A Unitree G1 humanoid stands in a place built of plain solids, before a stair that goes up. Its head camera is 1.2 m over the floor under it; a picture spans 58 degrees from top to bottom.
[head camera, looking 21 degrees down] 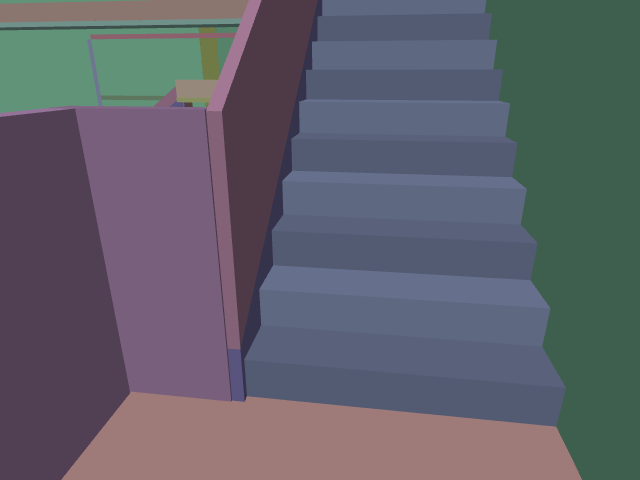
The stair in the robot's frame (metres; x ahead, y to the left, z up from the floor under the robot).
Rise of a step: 0.17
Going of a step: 0.25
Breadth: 1.17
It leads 8 degrees to the right of straight ahead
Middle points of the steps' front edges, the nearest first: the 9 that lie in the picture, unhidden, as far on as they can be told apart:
1.31 -0.28 0.18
1.55 -0.32 0.35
1.80 -0.35 0.53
2.05 -0.39 0.70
2.29 -0.42 0.88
2.54 -0.46 1.05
2.79 -0.49 1.23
3.03 -0.52 1.40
3.28 -0.56 1.58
